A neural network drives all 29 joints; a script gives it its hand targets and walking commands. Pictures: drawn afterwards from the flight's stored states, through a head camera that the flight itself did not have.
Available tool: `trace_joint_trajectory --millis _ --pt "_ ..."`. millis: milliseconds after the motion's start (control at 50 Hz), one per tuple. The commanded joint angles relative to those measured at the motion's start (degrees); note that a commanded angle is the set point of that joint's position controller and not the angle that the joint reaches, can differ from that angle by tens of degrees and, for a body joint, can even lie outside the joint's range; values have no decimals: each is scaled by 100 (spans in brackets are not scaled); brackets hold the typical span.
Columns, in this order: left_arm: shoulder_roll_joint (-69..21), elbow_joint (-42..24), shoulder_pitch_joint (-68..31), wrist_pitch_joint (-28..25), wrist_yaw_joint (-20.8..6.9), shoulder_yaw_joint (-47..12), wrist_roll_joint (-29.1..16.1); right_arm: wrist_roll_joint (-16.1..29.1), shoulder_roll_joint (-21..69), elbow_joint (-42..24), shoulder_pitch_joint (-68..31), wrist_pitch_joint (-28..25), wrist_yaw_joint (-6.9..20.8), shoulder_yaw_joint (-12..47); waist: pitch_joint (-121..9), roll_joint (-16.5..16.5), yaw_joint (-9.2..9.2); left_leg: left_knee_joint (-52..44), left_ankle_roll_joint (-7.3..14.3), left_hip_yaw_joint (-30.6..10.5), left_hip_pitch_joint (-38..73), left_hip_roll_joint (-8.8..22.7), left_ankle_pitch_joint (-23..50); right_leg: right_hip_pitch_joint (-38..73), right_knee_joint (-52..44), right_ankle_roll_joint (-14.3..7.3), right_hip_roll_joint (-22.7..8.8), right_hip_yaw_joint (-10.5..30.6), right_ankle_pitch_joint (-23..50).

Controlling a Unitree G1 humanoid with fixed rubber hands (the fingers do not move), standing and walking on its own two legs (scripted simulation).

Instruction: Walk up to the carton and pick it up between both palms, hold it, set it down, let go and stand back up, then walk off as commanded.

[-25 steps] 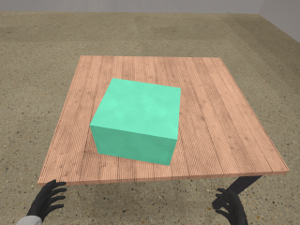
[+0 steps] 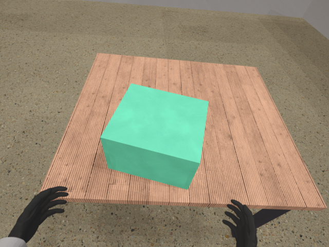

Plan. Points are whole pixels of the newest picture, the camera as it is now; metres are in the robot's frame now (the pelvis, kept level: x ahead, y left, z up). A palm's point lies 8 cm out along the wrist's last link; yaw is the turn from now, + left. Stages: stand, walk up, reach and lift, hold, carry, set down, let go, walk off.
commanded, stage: reach and lift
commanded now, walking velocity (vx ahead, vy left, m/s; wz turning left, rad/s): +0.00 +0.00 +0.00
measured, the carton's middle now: (158, 134) +0.45 +0.06 -0.05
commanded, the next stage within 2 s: none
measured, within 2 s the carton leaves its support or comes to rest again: neither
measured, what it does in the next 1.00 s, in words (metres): stands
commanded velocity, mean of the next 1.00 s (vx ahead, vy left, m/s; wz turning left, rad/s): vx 0.00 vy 0.00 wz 0.00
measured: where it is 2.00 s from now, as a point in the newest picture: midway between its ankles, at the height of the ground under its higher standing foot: outside the picture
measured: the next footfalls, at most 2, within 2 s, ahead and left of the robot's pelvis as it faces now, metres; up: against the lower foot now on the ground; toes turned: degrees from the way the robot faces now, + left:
none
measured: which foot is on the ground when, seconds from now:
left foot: down 0.00-1.00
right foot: down 0.00-1.00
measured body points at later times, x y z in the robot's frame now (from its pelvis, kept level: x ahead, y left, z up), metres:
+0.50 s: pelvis +0.00 +0.01 +0.00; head +0.00 +0.03 +0.45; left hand +0.22 +0.30 +0.03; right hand +0.21 -0.17 +0.01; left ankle +0.02 +0.11 -0.74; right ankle -0.04 -0.14 -0.74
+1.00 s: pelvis +0.00 +0.01 +0.00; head +0.01 +0.02 +0.45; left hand +0.32 +0.28 +0.06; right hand +0.27 -0.19 +0.04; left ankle +0.02 +0.11 -0.74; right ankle -0.04 -0.14 -0.74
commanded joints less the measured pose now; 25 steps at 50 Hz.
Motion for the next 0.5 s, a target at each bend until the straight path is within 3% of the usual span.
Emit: trace_joint_trajectory --millis 0,20,40,60,100,120,140,160,180,200,220,240,260,280,300,320,340,360,380,400,420,440,460,480 --pt "1224 -854 -249 -415 -28 718 -96 39 -285 -1099 20 -558 -103 -26 -817 710 -29 -24 -355 -442 1507 -31 2172 -1565 -542 -216 -96 232 1400" --pt "1216 -1149 -336 -465 -14 541 -121 23 -213 -1150 27 -553 -97 14 -802 936 -39 -41 -405 -380 1596 -63 2068 -1582 -581 -236 -101 175 1132" --pt "1286 -1320 -256 -518 2 643 -85 95 -132 -1227 95 -565 -117 26 -622 922 55 -1 -422 -414 1543 -36 2216 -1634 -557 -230 -139 177 1421" --pt "1264 -1234 -135 -497 -19 536 -109 103 -196 -1308 222 -592 -114 20 -744 1034 -77 22 -423 -420 1702 -56 2308 -1684 -525 -258 -139 186 1547" --pt "1207 -1068 -207 -350 -28 554 -74 109 -299 -979 17 -446 -115 -13 -464 1065 -113 -81 -402 -528 1659 45 1827 -1785 -614 -388 -147 179 755" --pt "1222 -1160 -408 -346 -25 481 -149 112 -318 -1249 -142 -448 -131 -2 -631 973 -113 -114 -362 -526 1690 43 1648 -1842 -625 -345 -132 198 570" --pt "1169 -1046 -282 -297 7 609 -96 111 -309 -988 -58 -391 -97 -108 -518 969 -26 -135 -395 -494 1527 74 1705 -1693 -613 -421 -106 185 560" --pt "1349 -1291 -795 -263 25 552 -201 41 -307 -1458 -481 -316 -123 -105 -765 1041 -52 -165 -345 -455 1435 9 1402 -1576 -642 -391 -154 257 429" --pt "1319 -1022 -580 -180 -22 446 -221 58 -260 -1300 -293 -227 -176 -46 -427 882 -119 -252 -283 -489 1502 39 1258 -1705 -709 -382 -189 266 523" --pt "1243 -1208 -734 -187 38 459 -278 45 -274 -1315 -359 -174 -156 10 -701 812 -145 -184 -283 -495 1487 44 1508 -1632 -638 -371 -137 208 753" --pt "1298 -988 -727 -177 28 409 -257 66 -331 -1187 -355 -104 -173 -102 -511 937 -157 -235 -327 -502 1453 67 1560 -1652 -596 -338 -158 173 791" --pt "1250 -1391 -1008 -150 62 288 -311 21 -289 -1585 -482 3 -153 -139 -576 901 -195 -278 -299 -455 1467 49 1378 -1554 -708 -382 -128 233 518" --pt "1340 -1248 -950 -99 73 445 -207 89 -217 -1450 -436 49 -143 -16 -438 991 -128 -302 -292 -435 1476 50 1388 -1527 -707 -392 -167 225 507" --pt "1365 -1514 -1143 -106 151 274 -348 86 -326 -1668 -667 145 -140 -126 -698 1079 -198 -318 -285 -470 1312 34 1328 -1427 -639 -423 -148 268 419" --pt "1252 -1270 -1242 13 146 306 -327 114 -387 -1384 -772 289 -115 -227 -535 1055 -239 -382 -267 -558 1224 97 1155 -1441 -603 -443 -151 202 290" --pt "1277 -1191 -1448 87 147 401 -387 159 -494 -1578 -980 448 -113 -163 -590 1058 -138 -427 -238 -482 1262 43 1071 -1353 -640 -417 -147 198 202" --pt "1305 -1203 -1355 101 191 391 -337 71 -544 -1450 -856 477 -121 -406 -584 1180 -282 -404 -331 -526 1313 109 1355 -1366 -609 -431 -96 174 486" --pt "1462 -1024 -1531 243 123 597 -305 99 -528 -1435 -841 580 -202 -399 -435 1017 -189 -395 -284 -469 1317 59 1319 -1254 -728 -375 -171 280 555" --pt "1382 -1059 -1569 314 169 549 -270 116 -598 -1556 -997 665 -208 -399 -646 902 -220 -382 -228 -509 1357 87 1417 -1242 -661 -355 -150 249 666" --pt "1268 -919 -1763 321 157 485 -265 129 -561 -1613 -1271 765 -185 -283 -577 888 -248 -473 -201 -506 1329 122 1251 -1159 -652 -403 -187 264 568" --pt "1253 -1067 -1690 379 201 398 -263 248 -526 -1631 -1114 847 -158 -196 -636 1004 -206 -503 -229 -480 1402 98 1642 -1210 -680 -377 -143 184 805" --pt "1181 -1317 -2011 398 205 304 -333 280 -611 -1669 -1311 931 -128 -375 -726 1121 -330 -551 -280 -553 1346 120 1541 -1075 -613 -419 -64 173 729" --pt "1162 -928 -1978 459 168 325 -360 218 -727 -1749 -1358 985 -129 -375 -886 856 -310 -460 -236 -500 1449 85 1558 -1165 -617 -366 -123 172 775" --pt "1325 -1032 -2252 429 219 464 -394 245 -769 -1996 -1601 1046 -121 -367 -1101 939 -208 -491 -227 -468 1360 90 1507 -1046 -597 -382 -125 226 695"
